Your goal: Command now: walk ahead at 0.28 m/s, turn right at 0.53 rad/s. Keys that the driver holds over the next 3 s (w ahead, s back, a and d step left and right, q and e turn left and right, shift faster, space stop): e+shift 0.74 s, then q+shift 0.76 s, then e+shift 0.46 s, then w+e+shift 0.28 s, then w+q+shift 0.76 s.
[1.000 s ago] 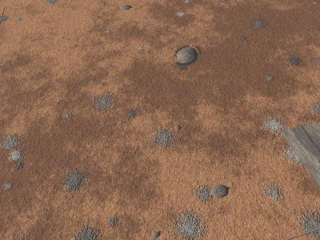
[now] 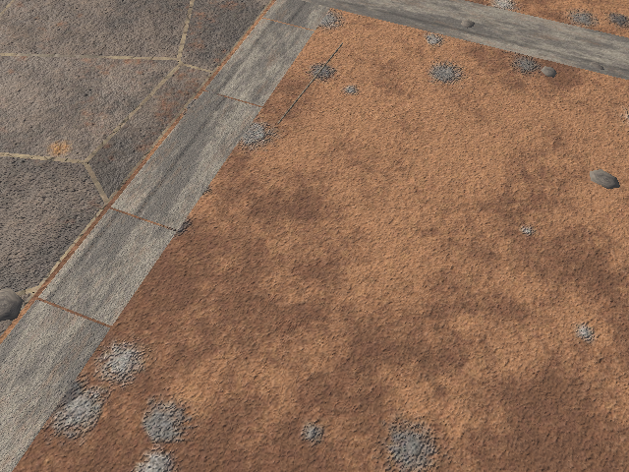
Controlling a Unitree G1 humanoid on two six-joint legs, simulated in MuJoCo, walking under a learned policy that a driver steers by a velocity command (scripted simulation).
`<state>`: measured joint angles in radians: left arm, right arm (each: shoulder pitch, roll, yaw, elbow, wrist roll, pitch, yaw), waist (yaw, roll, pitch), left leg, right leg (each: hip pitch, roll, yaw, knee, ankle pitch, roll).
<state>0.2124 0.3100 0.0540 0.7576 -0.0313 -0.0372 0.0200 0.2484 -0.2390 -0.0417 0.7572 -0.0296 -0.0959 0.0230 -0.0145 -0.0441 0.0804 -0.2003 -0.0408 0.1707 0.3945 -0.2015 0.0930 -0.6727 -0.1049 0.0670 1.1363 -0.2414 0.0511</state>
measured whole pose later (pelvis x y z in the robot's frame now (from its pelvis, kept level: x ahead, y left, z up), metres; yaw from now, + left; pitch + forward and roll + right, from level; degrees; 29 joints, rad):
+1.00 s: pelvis +0.25 +0.01 +0.00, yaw -40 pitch +1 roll -1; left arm 0.15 0.27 0.04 0.58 -0.01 0.03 0.03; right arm 0.22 -0.25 -0.04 0.75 0.01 0.02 0.00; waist -0.06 -0.02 0.04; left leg -0.31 -0.03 -0.10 0.47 -0.19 0.02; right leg -0.30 0.03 0.11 0.69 -0.45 0.09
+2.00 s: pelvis +0.30 +0.02 -0.01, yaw -26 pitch +2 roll +2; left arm 0.22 0.30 0.07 0.66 -0.03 0.05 -0.02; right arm 0.10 -0.29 -0.07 0.69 0.00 0.04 -0.02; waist 0.01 0.02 0.05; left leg -0.23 0.05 0.21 0.49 -0.29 0.01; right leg -0.36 -0.07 -0.07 0.72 -0.39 0.03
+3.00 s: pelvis +0.89 -0.43 -0.03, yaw -15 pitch +2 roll -2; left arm 0.02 0.28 0.02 0.54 -0.01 -0.15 0.00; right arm 0.44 -0.31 -0.07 0.77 0.05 -0.04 -0.01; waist -0.09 0.04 0.03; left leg -0.13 -0.08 -0.26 1.04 -0.50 0.06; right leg -0.52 0.02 0.06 0.65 -0.15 0.05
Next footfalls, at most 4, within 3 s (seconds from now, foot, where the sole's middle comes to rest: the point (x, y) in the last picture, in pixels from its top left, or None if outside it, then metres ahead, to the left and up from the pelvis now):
0.22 right None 0.26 -0.13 -0.78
0.70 left None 0.37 0.04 -0.78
1.06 right None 0.17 -0.10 -0.78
1.44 left None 0.36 0.11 -0.78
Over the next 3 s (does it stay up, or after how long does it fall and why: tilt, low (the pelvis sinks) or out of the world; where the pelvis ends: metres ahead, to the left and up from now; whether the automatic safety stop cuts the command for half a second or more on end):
stays up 0.89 -0.43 -0.03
